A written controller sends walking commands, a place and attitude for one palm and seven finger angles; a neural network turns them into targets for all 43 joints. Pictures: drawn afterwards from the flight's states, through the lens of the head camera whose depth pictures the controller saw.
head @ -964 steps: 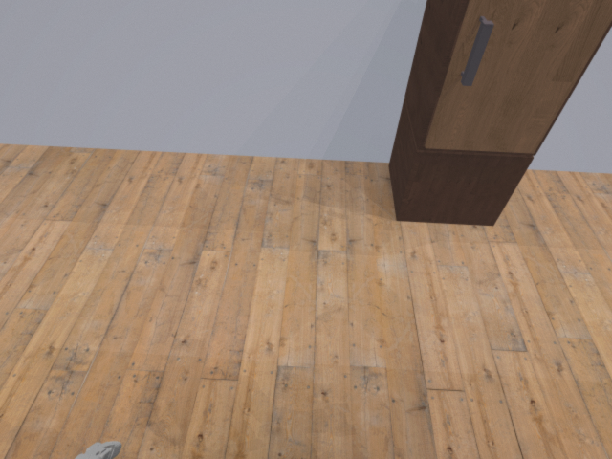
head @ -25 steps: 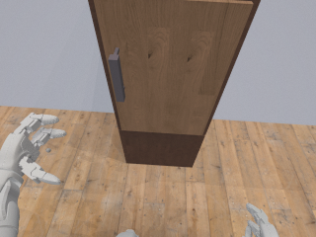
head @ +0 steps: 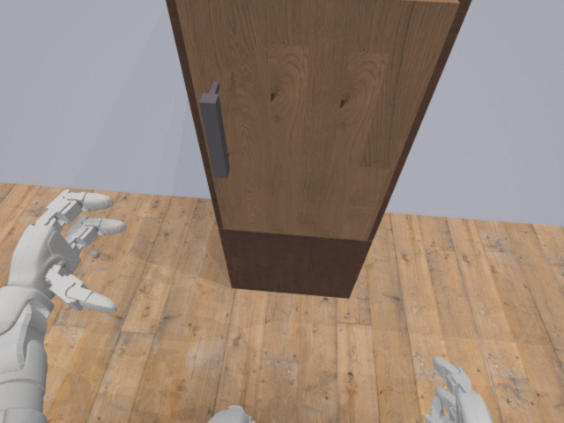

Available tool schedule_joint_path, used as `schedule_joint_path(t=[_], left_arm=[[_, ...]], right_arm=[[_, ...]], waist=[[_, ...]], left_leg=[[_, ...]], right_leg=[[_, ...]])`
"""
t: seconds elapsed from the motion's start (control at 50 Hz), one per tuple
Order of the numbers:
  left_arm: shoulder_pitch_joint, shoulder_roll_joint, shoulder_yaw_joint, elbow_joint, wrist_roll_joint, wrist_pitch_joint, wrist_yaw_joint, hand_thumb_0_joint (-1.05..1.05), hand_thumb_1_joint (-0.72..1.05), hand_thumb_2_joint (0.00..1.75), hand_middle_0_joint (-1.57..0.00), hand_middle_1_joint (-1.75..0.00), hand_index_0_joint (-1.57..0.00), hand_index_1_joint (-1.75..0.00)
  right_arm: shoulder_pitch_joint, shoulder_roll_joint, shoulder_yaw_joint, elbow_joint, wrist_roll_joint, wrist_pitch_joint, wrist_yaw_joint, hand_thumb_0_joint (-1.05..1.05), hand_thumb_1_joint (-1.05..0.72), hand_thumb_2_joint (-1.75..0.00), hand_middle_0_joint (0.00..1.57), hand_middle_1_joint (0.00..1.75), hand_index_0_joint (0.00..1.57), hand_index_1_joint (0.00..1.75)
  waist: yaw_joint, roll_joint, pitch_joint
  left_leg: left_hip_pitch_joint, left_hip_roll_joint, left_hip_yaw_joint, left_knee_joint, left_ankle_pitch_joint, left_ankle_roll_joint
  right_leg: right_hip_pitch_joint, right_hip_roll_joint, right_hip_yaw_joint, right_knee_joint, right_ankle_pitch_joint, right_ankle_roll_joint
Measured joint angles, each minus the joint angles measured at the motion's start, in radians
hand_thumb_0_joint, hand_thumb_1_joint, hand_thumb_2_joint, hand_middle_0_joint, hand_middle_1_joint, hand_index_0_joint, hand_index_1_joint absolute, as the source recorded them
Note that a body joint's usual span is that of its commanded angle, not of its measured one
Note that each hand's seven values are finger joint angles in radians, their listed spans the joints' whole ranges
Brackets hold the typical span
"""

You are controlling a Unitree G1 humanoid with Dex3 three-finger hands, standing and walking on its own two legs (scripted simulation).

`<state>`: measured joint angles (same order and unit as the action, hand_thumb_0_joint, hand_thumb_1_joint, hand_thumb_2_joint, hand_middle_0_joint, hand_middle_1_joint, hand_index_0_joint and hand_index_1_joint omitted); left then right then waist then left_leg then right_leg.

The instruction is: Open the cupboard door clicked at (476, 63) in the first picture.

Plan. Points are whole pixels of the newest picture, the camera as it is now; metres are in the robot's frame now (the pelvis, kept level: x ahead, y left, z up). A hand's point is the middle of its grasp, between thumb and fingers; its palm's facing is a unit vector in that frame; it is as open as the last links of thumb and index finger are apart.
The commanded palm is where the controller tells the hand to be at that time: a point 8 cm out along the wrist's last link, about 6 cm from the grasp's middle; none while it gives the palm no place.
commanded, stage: move the hooked fingers beside the handle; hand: left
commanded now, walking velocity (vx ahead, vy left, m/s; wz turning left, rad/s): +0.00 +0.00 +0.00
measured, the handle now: (218, 131) +0.59 +0.16 +0.06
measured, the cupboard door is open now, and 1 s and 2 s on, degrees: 0 0 0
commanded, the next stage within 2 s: none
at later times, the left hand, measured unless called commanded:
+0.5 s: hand (127, 206) +0.39 +0.26 +0.08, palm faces -0.02 -1.00 -0.01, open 14.0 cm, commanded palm +0.37 +0.30 +0.08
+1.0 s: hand (150, 170) +0.47 +0.25 +0.08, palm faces -0.04 -1.00 +0.00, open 14.0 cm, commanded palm +0.45 +0.29 +0.07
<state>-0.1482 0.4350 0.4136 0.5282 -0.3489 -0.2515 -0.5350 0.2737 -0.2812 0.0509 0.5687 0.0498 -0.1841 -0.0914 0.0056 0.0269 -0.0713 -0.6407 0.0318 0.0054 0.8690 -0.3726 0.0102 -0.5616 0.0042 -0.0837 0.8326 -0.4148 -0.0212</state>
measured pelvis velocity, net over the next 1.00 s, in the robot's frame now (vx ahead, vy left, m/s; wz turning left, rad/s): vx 0.00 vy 0.01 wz -0.05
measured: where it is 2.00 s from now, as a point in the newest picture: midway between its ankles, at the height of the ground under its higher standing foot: outside the picture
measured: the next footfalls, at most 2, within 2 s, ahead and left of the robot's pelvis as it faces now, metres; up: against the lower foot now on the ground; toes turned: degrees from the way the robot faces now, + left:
none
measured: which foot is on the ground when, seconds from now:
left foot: down 0.00-1.00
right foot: down 0.00-1.00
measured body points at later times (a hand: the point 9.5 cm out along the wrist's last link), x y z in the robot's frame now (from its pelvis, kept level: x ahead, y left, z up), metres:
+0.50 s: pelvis +0.00 +0.00 -0.01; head +0.07 +0.01 +0.44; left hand +0.38 +0.31 +0.08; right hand +0.09 -0.27 -0.10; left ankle +0.04 +0.11 -0.70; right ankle +0.00 -0.11 -0.70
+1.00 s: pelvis +0.00 +0.01 -0.02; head +0.10 +0.03 +0.42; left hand +0.46 +0.30 +0.08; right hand +0.04 -0.26 -0.12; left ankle +0.04 +0.11 -0.70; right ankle +0.00 -0.11 -0.70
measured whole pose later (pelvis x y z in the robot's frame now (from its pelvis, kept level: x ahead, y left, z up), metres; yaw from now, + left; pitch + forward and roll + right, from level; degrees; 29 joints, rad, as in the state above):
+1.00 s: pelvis +0.00 +0.01 -0.02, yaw -3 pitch +16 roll -3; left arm -0.74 0.59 0.45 1.11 -0.18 -0.35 -0.46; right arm 0.37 -0.28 0.04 0.62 0.03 0.01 -0.05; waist -0.11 0.01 -0.09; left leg -0.85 0.05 0.03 0.97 -0.41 0.03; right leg -0.77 0.02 -0.05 0.91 -0.43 -0.01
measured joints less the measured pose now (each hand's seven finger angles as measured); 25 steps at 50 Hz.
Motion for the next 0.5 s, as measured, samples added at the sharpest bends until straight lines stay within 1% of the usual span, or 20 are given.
schedule_joint_path(t=[0.06,0.16,0.26,0.34,0.42,0.5], left_arm=[[-0.061,0.007,-0.008,0.047,0.016,-0.003,0.002,-0.01,-0.50,0.30,-0.30,-1.20,-0.30,-1.20],[-0.134,0.017,-0.016,0.097,0.035,-0.011,0.008,-0.01,-0.50,0.30,-0.30,-1.20,-0.30,-1.20],[-0.166,0.021,-0.009,0.127,0.045,-0.009,0.028,-0.01,-0.50,0.30,-0.30,-1.20,-0.30,-1.20],[-0.195,0.034,0.010,0.177,0.059,-0.011,0.039,-0.01,-0.50,0.30,-0.30,-1.20,-0.30,-1.20],[-0.223,0.047,0.022,0.217,0.066,-0.034,0.044,-0.01,-0.49,0.30,-0.30,-1.20,-0.30,-1.20],[-0.293,0.061,0.015,0.288,0.076,-0.053,0.038,-0.01,-0.50,0.30,-0.30,-1.20,-0.30,-1.20]], right_arm=[[-0.005,-0.002,0.000,0.011,-0.001,0.004,-0.002,0.01,-0.90,-0.90,0.21,0.30,0.20,0.30],[0.003,-0.002,-0.005,0.014,-0.001,0.018,0.002,0.01,-0.90,-0.90,0.21,0.30,0.20,0.30],[0.028,-0.002,-0.011,0.007,-0.002,0.041,0.013,0.01,-0.90,-0.90,0.21,0.30,0.20,0.30],[0.047,-0.003,-0.012,0.008,-0.004,0.063,0.020,0.01,-0.90,-0.90,0.21,0.30,0.20,0.30],[0.064,-0.003,-0.017,0.014,-0.005,0.081,0.023,0.01,-0.90,-0.90,0.21,0.30,0.20,0.30],[0.071,-0.005,-0.016,0.032,-0.005,0.095,0.021,0.01,-0.90,-0.90,0.21,0.30,0.20,0.30]], waist=[[-0.004,-0.006,0.005],[-0.021,-0.010,0.006],[-0.038,-0.013,-0.004],[-0.049,-0.015,-0.008],[-0.054,-0.014,-0.008],[-0.056,-0.017,-0.007]], left_leg=[[-0.013,0.000,-0.002,0.007,0.001,-0.001],[-0.028,0.004,0.002,0.012,-0.002,-0.001],[-0.032,0.007,0.017,0.007,-0.004,0.001],[-0.040,0.010,0.024,0.008,-0.007,0.003],[-0.053,0.012,0.024,0.016,-0.012,0.004],[-0.077,0.011,0.019,0.030,-0.015,0.005]], right_leg=[[-0.012,0.000,-0.002,0.007,0.000,-0.001],[-0.029,0.004,0.003,0.012,0.001,-0.002],[-0.042,0.006,0.018,0.012,0.001,0.001],[-0.054,0.008,0.025,0.014,0.000,0.002],[-0.066,0.010,0.026,0.018,-0.001,0.003],[-0.085,0.009,0.021,0.028,-0.005,0.004]])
